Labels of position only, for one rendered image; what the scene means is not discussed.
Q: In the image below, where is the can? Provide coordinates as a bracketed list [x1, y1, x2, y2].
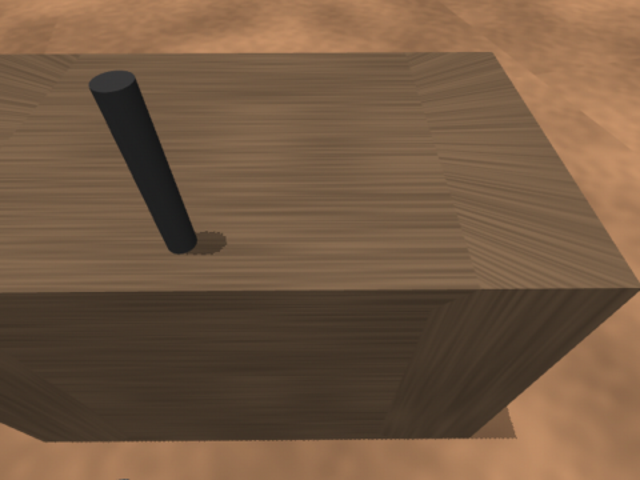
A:
[89, 70, 197, 254]

